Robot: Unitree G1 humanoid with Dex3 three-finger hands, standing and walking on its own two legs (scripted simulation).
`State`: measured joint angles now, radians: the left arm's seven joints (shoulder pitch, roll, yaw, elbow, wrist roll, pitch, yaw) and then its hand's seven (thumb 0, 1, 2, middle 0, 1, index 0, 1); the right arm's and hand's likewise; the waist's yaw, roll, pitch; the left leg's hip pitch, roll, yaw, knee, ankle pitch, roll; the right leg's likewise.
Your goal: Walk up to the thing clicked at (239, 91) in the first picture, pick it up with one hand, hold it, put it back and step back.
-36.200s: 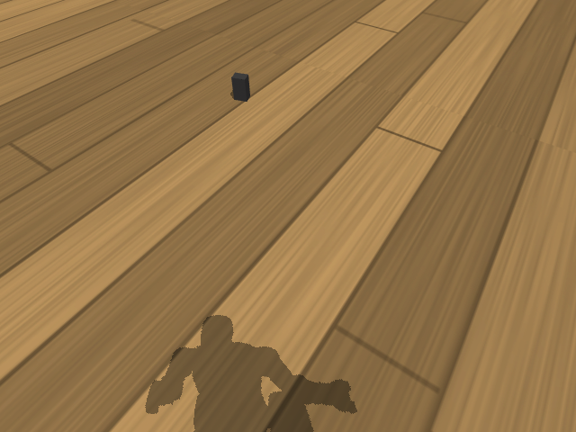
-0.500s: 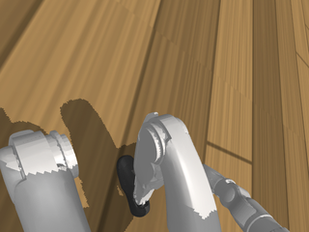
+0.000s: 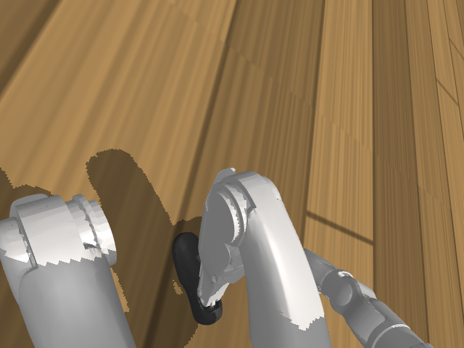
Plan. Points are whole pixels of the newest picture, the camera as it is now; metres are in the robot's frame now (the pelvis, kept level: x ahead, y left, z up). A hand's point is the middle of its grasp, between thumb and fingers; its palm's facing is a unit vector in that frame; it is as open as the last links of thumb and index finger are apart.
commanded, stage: withdraw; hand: left
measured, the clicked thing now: out of the picture +0.39 +0.35 -0.20
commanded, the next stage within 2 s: rise in 0.38 s
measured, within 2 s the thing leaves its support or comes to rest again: neither
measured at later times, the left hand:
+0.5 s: hand out of the picture +0.34 +0.45 -0.07, palm faces +0.65 -0.76 -0.05, open 17.1 cm
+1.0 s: hand out of the picture +0.24 +0.45 +0.05, palm faces +0.49 -0.67 -0.55, open 17.6 cm
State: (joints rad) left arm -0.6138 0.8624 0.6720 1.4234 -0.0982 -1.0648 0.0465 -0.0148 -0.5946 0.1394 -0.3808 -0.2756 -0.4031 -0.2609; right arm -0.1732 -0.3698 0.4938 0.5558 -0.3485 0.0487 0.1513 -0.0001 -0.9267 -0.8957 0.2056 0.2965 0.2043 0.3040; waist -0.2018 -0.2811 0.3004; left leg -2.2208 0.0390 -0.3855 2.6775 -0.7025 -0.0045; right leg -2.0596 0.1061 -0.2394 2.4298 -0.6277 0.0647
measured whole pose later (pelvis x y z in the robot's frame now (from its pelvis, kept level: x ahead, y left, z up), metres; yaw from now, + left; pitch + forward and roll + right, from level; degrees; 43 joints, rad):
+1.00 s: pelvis +0.01 -0.02 +0.12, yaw +11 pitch +32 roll -7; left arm -0.24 0.65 0.54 0.66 0.04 -0.14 0.00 -0.01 -0.56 0.03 -0.05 -0.05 -0.06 -0.05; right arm 0.07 -0.29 0.01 0.61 0.01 0.14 0.05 0.01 -0.91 -0.90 0.20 0.30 0.20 0.30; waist -0.01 -0.01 -0.10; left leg -2.12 0.05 -0.11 2.19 -0.65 0.00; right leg -2.04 0.01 -0.05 2.13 -0.66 0.03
